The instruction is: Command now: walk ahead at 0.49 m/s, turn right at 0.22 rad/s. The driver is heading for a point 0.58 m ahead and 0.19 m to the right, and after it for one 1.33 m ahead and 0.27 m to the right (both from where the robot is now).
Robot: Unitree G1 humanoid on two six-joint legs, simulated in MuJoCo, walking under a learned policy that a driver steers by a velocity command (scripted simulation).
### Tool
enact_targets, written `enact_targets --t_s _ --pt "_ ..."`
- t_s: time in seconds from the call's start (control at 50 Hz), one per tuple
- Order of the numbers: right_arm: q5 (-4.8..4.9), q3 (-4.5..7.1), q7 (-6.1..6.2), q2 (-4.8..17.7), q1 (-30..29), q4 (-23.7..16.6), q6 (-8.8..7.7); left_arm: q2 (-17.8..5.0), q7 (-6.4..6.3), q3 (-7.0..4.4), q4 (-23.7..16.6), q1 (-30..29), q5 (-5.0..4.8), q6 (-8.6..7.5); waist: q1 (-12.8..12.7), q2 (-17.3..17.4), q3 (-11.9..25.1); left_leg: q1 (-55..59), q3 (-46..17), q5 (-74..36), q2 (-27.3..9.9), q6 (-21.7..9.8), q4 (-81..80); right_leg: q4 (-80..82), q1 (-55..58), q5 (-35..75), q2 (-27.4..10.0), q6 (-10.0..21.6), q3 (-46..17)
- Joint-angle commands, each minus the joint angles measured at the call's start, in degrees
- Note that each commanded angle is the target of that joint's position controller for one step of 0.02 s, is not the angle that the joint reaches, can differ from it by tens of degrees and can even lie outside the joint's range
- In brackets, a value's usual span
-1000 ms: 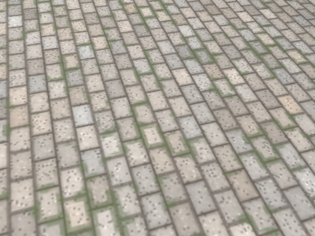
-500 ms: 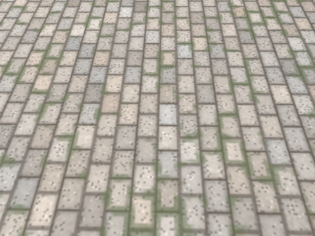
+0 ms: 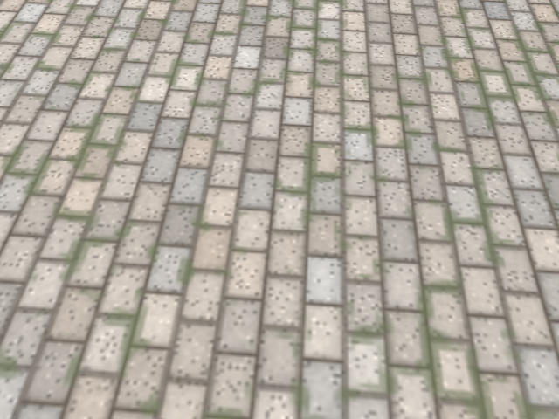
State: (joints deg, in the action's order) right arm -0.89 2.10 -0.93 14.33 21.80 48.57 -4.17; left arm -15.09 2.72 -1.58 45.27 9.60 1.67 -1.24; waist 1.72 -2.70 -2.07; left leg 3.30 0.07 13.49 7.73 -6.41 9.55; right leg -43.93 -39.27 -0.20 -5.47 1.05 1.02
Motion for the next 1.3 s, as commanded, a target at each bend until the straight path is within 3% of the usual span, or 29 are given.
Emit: enact_targets --t_s 0.02,0.1,0.14,0.16,0.18,0.2,0.22,0.26,0.28,0.36,0.46,0.56,0.64,0.66,0.68,0.7,0.74,0.76,0.8,0.9,0.98,1.06,1.1,1.14,1.16,1.18,1.2,1.24,1.3 --pt "-0.41 1.43 1.0 7.3 3.1 -0.7 -1.01 -3.0 0.59 -0.35 -5.9 -9.2 -0.22 -1.1 2.2 4.5 -4.4 -0.7 -2.2 -26.6 -17.8 -3.3 -3.2 5.2 -0.8 1.8 2.2 1.7 0.8" --pt "-0.9 1.12 2.26 8.5 2.4 0.8 -0.83 -3.2 0.42 -0.5 -5.8 -7.1 0.05 -1.25 0.0 6.3 -1.5 4.8 2.0 -53.6 -18.9 -0.8 5.7 10.5 7.9 -5.7 7.6 5.3 5.3" --pt "-1.55 1.39 2.75 10.3 2.1 1.3 -0.16 -5.5 -0.3 -1.53 -2.9 3.2 0.15 -1.55 -4.4 8.1 4.9 5.9 3.6 -66.9 -18.8 0.4 22.0 12.6 18.8 -11.0 11.4 7.9 6.5" --pt "-1.14 1.39 2.86 11.0 1.0 0.8 0.03 -7.2 -0.78 -2.41 -0.6 12.0 0.81 -2.05 -8.9 7.2 9.4 -0.9 5.3 -59.4 -18.1 1.0 34.7 16.4 31.5 -8.6 10.2 10.2 3.6" --pt "-0.02 0.47 2.57 8.5 1.1 -2.1 -0.57 -13.5 -1.74 -4.4 0.4 19.7 1.75 -1.75 -11.1 -0.2 16.3 -17.1 7.8 -37.0 -14.0 2.8 55.5 16.6 48.2 -13.1 -3.3 16.1 -14.8" --pt "0.42 0.54 1.64 6.7 2.5 -3.6 -1.04 -15.2 -1.73 -5.18 0.0 17.5 -0.04 -1.09 -7.1 -11.5 21.4 -36.9 3.2 14.6 -1.2 5.3 73.7 23.0 59.5 -5.2 -15.3 24.2 -44.6" --pt "-0.94 0.61 1.5 8.9 -2.1 -4.5 -1.29 -13.8 -1.35 -5.17 0.2 14.4 -1.92 -0.96 -7.2 -1.1 16.4 -43.0 -5.0 10.6 -5.7 4.2 74.9 24.1 56.5 -4.3 -12.7 23.1 -39.3" --pt "-0.45 0.04 0.95 7.8 -5.6 -5.8 -2.19 -8.6 -1.79 -3.93 -0.1 9.4 -1.43 -0.75 -3.9 4.9 4.2 -41.8 -4.1 5.0 -10.6 4.4 66.0 27.8 40.4 1.1 -9.0 19.0 -27.2" --pt "-1.31 0.03 0.88 7.6 -6.3 -6.5 -1.29 -7.4 -2.07 -3.48 0.3 8.4 -1.48 -0.98 -2.1 5.2 1.5 -39.6 -4.1 5.4 -11.7 5.3 62.4 28.8 34.9 4.6 -6.3 17.5 -23.9" --pt "-2.35 -0.69 0.16 5.5 -5.6 -7.2 1.91 -9.0 -2.01 -3.76 0.6 8.7 -1.61 -2.3 0.1 2.0 1.4 -35.9 -1.4 3.2 -12.5 8.3 52.6 31.8 27.1 8.3 -1.3 16.5 -17.6" --pt "-1.7 -1.28 -0.15 4.9 -17.8 -11.4 1.85 -9.8 -2.04 -4.33 1.5 12.9 -1.83 -2.08 -4.1 -0.4 -0.3 -37.8 0.1 -10.0 -11.8 10.0 35.5 31.7 28.2 6.6 2.0 12.7 -16.6" --pt "-0.84 -1.41 -0.21 6.0 -24.1 -13.9 0.88 -10.8 -2.73 -4.79 1.5 16.2 -0.92 -1.6 -6.7 -1.2 0.7 -36.0 -0.8 -10.9 -9.2 8.7 26.2 26.2 35.2 12.1 0.0 11.0 -20.7" --pt "-0.94 0.4 1.05 10.3 -8.7 -9.7 -0.55 -12.0 -2.7 -4.99 -0.2 10.9 -0.85 -2.11 1.9 0.7 6.2 -12.3 -1.7 -5.2 -7.2 5.1 16.6 10.7 30.8 16.8 2.7 6.7 -21.2" --pt "-2.08 1.46 2.01 14.1 -0.4 -9.0 -1.14 -8.6 -2.12 -3.98 -1.4 11.3 -1.57 -2.68 5.1 6.6 13.6 0.1 -11.5 4.6 -17.3 2.3 14.1 -3.9 25.4 7.3 6.6 5.1 -16.8" --pt "-3.01 2.72 2.5 19.1 1.5 -9.5 -0.41 -3.4 -2.22 -2.84 -3.4 16.6 -3.05 -2.68 2.7 19.0 19.3 13.0 -36.2 12.3 -32.5 -3.3 8.6 -19.0 8.5 -28.3 15.3 3.3 -9.0" --pt "-2.02 2.76 2.27 16.5 -1.0 -9.3 0.48 -7.6 -2.61 -3.1 -2.5 17.5 -1.08 -1.94 0.6 16.1 16.9 9.1 -44.7 18.1 -33.5 -5.5 6.6 -26.0 2.0 -30.7 11.0 3.7 -8.0" --pt "-1.42 0.89 1.78 8.0 -6.5 -10.0 0.55 -8.1 -1.86 -3.3 -2.0 11.1 -0.26 -1.16 0.0 4.9 5.0 -3.6 -27.3 11.1 -27.8 -3.4 5.1 -25.6 2.4 -21.3 6.2 3.1 -7.0" --pt "-1.44 0.6 1.79 7.1 -7.0 -9.6 0.35 -7.3 -1.31 -3.27 -2.2 9.9 -0.03 -0.77 -0.6 6.8 3.2 -6.7 -20.6 4.4 -25.2 -2.1 4.0 -23.6 3.6 -19.7 4.7 2.6 -6.3" --pt "-0.9 0.62 1.63 6.8 -5.6 -8.0 -0.51 -6.3 -0.34 -3.09 -2.3 9.7 0.58 0.5 -1.4 9.6 2.2 -9.6 -12.7 -6.1 -22.7 -1.3 2.9 -22.7 5.3 -18.3 3.8 1.8 -5.2" --pt "-0.12 1.35 1.02 7.3 -2.7 -5.7 -1.77 -4.6 1.01 -2.39 -5.7 2.0 0.59 1.38 -1.3 8.3 0.8 -7.9 -3.2 -16.4 -23.2 -2.7 0.0 -18.8 -1.0 -11.2 2.3 0.5 -4.1" --pt "-0.24 1.13 0.3 6.8 -0.1 -3.0 -1.82 -1.8 1.3 -0.73 -7.6 -4.7 0.54 0.47 -0.3 8.2 -0.9 -10.3 2.1 -18.6 -20.0 -2.5 -0.9 -2.1 4.0 -4.7 3.9 0.5 -2.4" --pt "0.32 1.61 0.15 9.1 3.6 0.1 -0.9 -2.4 0.95 -0.04 -8.8 -10.2 0.75 -0.26 0.8 8.5 -1.8 -7.9 0.0 -24.4 -21.1 -2.8 1.0 8.5 10.7 -6.5 4.2 1.7 3.0" --pt "0.06 2.0 0.29 10.6 4.1 1.2 -0.31 -3.3 0.15 -0.28 -8.2 -8.0 0.77 -0.99 -0.7 8.5 -0.7 -5.4 -1.1 -32.8 -21.8 -2.4 6.1 12.0 15.3 -10.3 5.7 2.9 3.1" --pt "0.62 1.6 0.34 9.5 4.2 1.9 -0.04 -6.2 -1.18 -1.62 -3.3 6.2 1.91 -2.43 -7.1 5.0 7.6 -10.2 1.8 -35.0 -17.6 -0.4 23.8 17.7 35.7 -8.2 6.0 5.1 2.0" --pt "0.76 0.59 0.19 6.1 3.4 -0.8 -0.29 -11.3 -2.24 -2.93 -2.0 16.2 3.13 -2.85 -10.8 -2.5 16.1 -21.2 3.8 -13.7 -14.3 0.9 40.8 19.0 50.3 -14.3 -9.3 7.7 -13.5" --pt "1.75 -0.19 0.31 1.2 8.9 -2.2 0.09 -16.2 -2.92 -4.09 -2.2 16.3 2.22 -2.21 -7.8 -13.7 21.4 -37.5 3.0 18.6 -5.7 2.2 56.5 25.8 58.6 -15.8 -22.2 12.9 -35.4" --pt "0.52 1.61 0.97 7.5 4.8 -0.7 1.07 -12.2 -3.02 -3.47 -2.5 13.3 0.57 -1.87 -8.2 -3.5 14.7 -40.6 -3.4 15.1 -8.5 1.5 60.0 26.8 51.4 -17.7 -19.3 11.7 -31.9" --pt "0.87 1.66 0.41 5.3 1.9 -0.6 1.16 -5.3 -2.69 -1.55 -2.3 6.2 0.04 -2.58 -4.0 -2.5 3.7 -39.1 -3.2 6.9 -11.8 1.7 56.3 30.7 39.1 -10.1 -13.3 8.6 -17.1" --pt "-0.62 1.99 -0.63 3.6 2.6 0.5 3.14 -2.8 -2.96 -1.02 -1.2 5.1 -0.33 -4.07 -1.1 -3.5 1.3 -35.2 -2.1 2.8 -12.6 3.2 55.2 33.8 32.7 -2.2 -9.8 6.9 -7.4"
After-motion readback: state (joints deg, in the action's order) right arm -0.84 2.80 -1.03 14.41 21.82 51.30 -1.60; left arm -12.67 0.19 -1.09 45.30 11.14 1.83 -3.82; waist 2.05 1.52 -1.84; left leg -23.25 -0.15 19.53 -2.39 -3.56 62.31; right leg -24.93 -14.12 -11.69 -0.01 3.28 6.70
